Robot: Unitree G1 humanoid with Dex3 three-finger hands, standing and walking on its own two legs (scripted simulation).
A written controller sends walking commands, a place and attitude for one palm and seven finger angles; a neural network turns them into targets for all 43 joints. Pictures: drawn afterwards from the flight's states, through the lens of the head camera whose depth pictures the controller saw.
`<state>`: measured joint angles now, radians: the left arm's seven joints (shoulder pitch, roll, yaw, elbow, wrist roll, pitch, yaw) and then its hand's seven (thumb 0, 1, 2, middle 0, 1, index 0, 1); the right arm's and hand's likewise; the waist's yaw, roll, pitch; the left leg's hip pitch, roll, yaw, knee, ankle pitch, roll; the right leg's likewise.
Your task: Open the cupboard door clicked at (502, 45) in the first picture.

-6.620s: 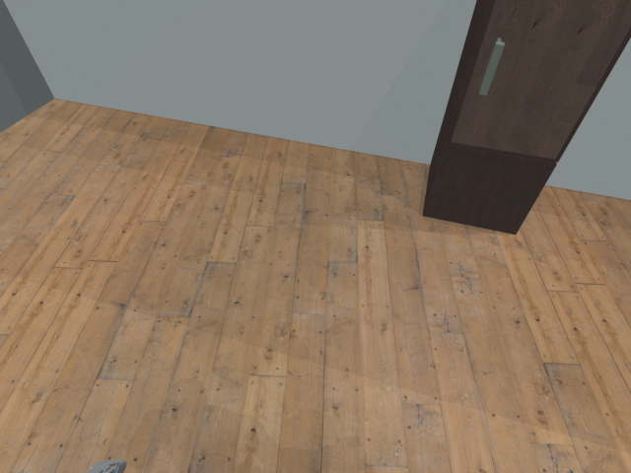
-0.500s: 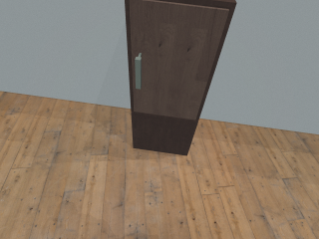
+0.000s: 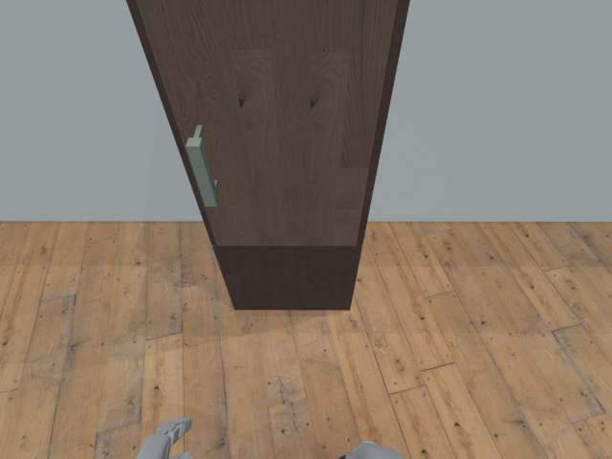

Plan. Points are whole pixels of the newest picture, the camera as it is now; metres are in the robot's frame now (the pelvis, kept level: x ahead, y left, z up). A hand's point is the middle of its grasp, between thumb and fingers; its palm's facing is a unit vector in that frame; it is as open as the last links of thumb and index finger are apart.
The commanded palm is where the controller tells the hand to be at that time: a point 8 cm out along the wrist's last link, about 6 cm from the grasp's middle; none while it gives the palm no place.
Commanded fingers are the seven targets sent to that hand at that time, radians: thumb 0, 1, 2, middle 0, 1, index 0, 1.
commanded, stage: take the last steps up to it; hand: left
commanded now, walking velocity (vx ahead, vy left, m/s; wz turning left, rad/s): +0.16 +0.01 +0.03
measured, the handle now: (205, 167) +0.63 +0.20 -0.02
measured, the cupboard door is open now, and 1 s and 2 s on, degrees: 0 0 0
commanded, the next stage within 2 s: come to a stop and stand still in 0.02 s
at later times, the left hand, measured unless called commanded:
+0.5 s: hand out of the picture +0.11 +0.20 -0.16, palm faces +0.05 -0.97 -0.22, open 7.3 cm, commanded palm none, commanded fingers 0.00 0.90 0.90 -0.20 -0.30 -0.20 -0.30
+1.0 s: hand out of the picture +0.09 +0.14 -0.15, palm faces +0.01 -0.97 -0.24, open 7.3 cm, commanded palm none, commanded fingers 0.00 0.90 0.90 -0.20 -0.30 -0.20 -0.30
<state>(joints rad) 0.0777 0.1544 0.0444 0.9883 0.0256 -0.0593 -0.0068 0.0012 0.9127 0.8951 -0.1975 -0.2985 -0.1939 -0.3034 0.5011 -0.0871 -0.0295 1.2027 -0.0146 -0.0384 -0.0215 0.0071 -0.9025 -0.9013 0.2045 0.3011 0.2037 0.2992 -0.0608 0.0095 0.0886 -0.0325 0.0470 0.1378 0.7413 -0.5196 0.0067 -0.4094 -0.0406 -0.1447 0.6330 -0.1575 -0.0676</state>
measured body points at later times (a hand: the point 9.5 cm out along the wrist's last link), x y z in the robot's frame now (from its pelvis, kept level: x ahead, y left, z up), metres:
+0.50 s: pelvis +0.08 +0.01 +0.02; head +0.12 +0.02 +0.46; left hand +0.10 +0.25 -0.14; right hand +0.20 -0.21 -0.13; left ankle +0.16 +0.14 -0.72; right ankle +0.04 -0.10 -0.66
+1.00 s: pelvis +0.03 -0.04 +0.01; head +0.02 -0.06 +0.46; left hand +0.09 +0.19 -0.13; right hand +0.03 -0.26 -0.15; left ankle +0.10 +0.07 -0.71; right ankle +0.05 -0.13 -0.72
